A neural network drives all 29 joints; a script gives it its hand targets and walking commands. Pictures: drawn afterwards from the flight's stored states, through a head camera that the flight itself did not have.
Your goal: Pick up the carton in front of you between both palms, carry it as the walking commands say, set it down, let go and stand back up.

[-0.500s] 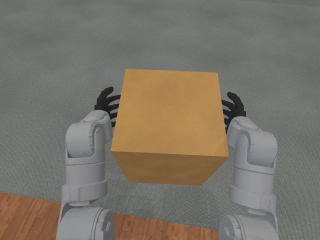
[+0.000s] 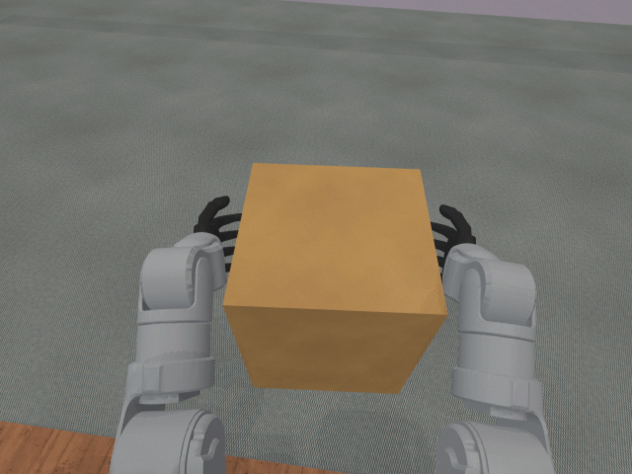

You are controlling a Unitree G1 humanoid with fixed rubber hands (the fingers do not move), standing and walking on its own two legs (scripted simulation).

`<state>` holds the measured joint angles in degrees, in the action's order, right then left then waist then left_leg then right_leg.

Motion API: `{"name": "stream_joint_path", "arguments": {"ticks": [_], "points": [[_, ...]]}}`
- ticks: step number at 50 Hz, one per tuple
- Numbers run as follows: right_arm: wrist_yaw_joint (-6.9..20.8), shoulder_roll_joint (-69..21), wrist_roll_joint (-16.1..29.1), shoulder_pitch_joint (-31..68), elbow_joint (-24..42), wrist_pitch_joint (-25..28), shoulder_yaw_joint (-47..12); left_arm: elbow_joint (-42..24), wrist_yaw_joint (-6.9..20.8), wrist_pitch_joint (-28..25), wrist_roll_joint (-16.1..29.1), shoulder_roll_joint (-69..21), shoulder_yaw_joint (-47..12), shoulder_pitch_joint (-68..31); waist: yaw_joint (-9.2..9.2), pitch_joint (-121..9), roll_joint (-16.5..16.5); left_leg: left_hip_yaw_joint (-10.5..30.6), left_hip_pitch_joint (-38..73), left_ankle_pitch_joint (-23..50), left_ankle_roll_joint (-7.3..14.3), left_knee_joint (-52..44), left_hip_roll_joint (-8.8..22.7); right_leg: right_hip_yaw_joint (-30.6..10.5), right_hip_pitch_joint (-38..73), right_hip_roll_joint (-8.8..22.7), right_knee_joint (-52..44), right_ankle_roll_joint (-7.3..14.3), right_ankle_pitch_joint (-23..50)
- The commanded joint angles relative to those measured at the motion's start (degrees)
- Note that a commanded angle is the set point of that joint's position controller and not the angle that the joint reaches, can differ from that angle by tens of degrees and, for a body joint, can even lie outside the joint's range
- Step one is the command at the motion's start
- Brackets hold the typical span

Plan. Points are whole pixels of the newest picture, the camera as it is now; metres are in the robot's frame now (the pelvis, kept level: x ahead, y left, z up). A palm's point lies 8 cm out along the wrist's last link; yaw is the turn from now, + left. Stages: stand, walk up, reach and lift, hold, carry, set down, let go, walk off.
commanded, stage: carry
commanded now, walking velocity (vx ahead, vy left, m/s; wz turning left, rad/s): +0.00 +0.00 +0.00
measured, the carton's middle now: (330, 286) +0.34 +0.00 +0.06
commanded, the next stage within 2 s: none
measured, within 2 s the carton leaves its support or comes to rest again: neither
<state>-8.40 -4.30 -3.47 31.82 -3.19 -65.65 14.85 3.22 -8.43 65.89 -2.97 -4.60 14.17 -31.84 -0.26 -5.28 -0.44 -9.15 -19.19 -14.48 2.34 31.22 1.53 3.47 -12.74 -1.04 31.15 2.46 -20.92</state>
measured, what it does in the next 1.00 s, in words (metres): stands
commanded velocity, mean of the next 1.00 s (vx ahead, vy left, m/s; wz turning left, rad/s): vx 0.00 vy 0.00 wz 0.00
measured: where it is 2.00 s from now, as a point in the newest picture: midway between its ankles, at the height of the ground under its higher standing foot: outside the picture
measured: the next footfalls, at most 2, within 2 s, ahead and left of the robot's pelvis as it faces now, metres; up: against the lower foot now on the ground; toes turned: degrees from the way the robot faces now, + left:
none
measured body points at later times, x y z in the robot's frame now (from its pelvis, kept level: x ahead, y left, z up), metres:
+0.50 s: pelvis -0.02 +0.01 +0.00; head -0.03 +0.01 +0.45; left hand +0.33 +0.16 +0.12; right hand +0.33 -0.15 +0.12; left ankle +0.02 +0.09 -0.73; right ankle -0.05 -0.09 -0.73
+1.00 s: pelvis -0.02 +0.01 +0.00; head -0.04 +0.01 +0.45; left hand +0.33 +0.16 +0.12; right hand +0.33 -0.14 +0.12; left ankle +0.02 +0.09 -0.73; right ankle -0.05 -0.09 -0.73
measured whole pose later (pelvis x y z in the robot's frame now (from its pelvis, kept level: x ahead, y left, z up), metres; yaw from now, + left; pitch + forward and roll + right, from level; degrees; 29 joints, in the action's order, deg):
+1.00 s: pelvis -0.02 +0.01 +0.00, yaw +0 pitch +2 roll +0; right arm -8.4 -4.3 -3.9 32.9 -4.7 -65.9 15.5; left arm 4.9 -8.4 66.3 -3.4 -4.4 14.4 -33.2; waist -0.1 -4.8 -0.3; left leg -9.5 -20.1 -12.2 3.5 30.3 1.1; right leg 3.3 -14.2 -0.5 31.4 1.7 -19.0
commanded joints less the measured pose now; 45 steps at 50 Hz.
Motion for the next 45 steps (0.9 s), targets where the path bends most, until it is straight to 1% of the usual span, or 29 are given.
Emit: {"name": "stream_joint_path", "arguments": {"ticks": [1, 11, 27, 45], "points": [[5.9, -49.8, 14.5, 36.6, 2.1, 0.1, -34.4, -2.6, 5.9, -0.7, 14.7, -49.8, -34.6, -37.2, -0.15, -18.1, -0.2, 7.5, 11.4, 15.2, 0.7, -2.4, 7.4, -6.3, 1.3, 8.7, -4.3, 0.6, 20.6], [5.8, -51.0, 14.8, 38.5, 1.2, 0.1, -33.7, -1.7, 5.7, -0.8, 14.9, -51.0, -34.0, -39.0, -0.05, -18.4, 0.1, 7.7, 11.5, 15.2, 0.9, -3.2, 7.6, -6.2, 0.7, 8.4, -4.5, 0.6, 17.7], [5.9, -51.2, 15.2, 38.8, 2.0, 0.0, -34.0, -2.5, 5.6, -0.6, 15.0, -51.1, -34.3, -39.1, 0.1, -19.7, 0.3, 8.1, 11.7, 16.5, 1.4, -3.2, 7.8, -6.2, 0.9, 8.2, -3.7, 0.7, 17.5], [5.9, -50.8, 15.0, 38.5, 1.9, -0.1, -33.8, -2.4, 5.5, -0.5, 15.0, -51.0, -34.2, -39.0, 0.12, -19.6, 0.4, 8.3, 11.5, 16.3, 1.6, -3.5, 7.9, -6.2, 0.6, 8.2, -3.6, 0.6, 16.6]]}}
